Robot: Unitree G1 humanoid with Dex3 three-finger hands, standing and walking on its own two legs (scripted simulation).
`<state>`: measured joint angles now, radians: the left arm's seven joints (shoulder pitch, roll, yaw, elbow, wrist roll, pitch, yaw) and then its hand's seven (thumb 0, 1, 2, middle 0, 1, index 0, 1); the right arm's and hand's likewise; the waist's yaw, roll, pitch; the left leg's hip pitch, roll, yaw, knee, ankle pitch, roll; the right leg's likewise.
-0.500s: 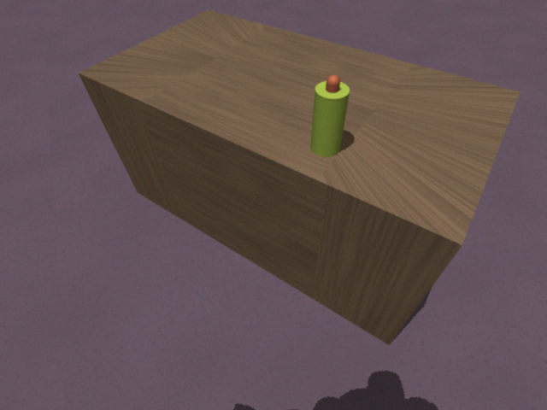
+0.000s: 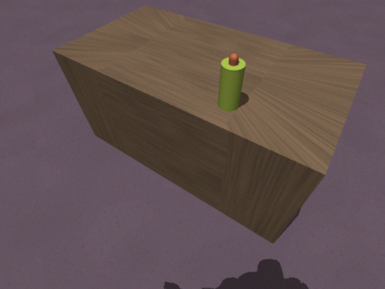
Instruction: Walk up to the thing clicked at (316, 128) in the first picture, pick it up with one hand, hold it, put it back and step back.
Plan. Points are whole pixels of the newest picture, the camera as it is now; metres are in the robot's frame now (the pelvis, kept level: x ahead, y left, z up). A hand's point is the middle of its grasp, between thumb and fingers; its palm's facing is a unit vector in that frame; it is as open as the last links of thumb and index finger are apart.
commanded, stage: stand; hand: left
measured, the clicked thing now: (231, 81) +0.77 -0.10 -0.03
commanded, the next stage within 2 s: walk up in 0.62 s
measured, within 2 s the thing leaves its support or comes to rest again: neither
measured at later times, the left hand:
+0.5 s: hand out of the picture +0.07 +0.25 -0.16, palm faces -0.02 -0.94 -0.34, open 7.4 cm
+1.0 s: hand (111, 277) +0.17 +0.22 -0.15, palm faces -0.20 -0.88 -0.43, open 7.4 cm
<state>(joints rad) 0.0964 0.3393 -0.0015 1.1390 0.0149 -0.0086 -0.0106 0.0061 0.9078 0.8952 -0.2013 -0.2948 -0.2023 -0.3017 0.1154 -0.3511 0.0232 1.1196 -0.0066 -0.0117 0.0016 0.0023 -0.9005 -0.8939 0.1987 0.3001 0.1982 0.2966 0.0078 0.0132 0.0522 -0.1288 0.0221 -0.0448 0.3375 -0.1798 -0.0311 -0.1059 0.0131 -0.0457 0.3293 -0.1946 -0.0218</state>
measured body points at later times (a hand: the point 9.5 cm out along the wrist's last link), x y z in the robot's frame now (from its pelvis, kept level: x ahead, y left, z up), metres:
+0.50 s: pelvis +0.01 +0.00 +0.00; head +0.02 +0.00 +0.45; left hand +0.08 +0.30 -0.13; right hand +0.08 -0.29 -0.14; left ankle +0.00 +0.14 -0.75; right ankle -0.01 -0.10 -0.75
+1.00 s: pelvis +0.07 -0.05 -0.03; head +0.08 -0.09 +0.42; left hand +0.18 +0.26 -0.12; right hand +0.06 -0.40 -0.16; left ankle +0.03 +0.11 -0.69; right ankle +0.09 -0.17 -0.75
